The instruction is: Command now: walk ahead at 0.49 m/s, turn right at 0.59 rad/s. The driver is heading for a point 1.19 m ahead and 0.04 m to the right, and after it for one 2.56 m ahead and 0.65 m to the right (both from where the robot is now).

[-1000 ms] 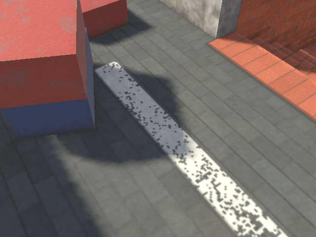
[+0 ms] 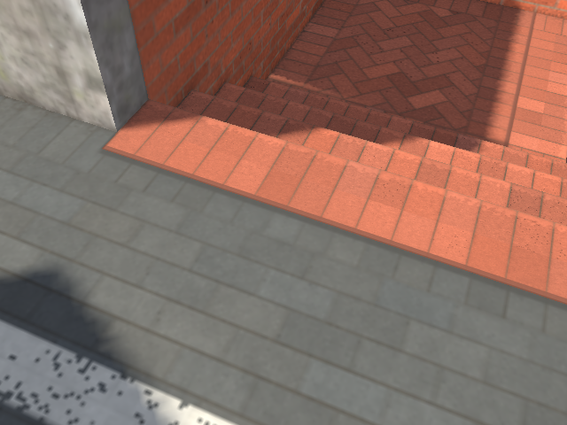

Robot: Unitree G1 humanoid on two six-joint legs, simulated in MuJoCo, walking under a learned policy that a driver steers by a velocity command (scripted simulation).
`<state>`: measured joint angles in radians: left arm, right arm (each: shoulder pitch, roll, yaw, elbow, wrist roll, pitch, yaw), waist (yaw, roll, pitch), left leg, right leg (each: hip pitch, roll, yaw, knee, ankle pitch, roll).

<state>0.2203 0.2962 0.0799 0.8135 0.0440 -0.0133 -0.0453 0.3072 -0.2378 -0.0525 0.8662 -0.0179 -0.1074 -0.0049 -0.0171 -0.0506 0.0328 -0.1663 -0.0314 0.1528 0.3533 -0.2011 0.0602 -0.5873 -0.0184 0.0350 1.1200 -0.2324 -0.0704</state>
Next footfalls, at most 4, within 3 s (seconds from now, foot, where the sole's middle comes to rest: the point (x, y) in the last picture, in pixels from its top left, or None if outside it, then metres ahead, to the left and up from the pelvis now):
0.30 right None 0.30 -0.13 -0.78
0.84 left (299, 353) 0.66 -0.04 -0.78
1.36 right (385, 276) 0.89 -0.29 -0.78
1.90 left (303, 210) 1.13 -0.07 -0.78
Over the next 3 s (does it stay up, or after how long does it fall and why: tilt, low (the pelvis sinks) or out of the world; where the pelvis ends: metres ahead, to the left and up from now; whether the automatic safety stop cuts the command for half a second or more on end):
stays up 1.11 -0.10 -0.01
